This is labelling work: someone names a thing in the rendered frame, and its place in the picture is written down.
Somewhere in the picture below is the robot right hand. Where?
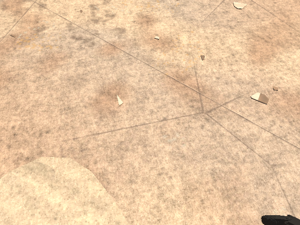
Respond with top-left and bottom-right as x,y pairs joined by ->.
262,215 -> 300,225

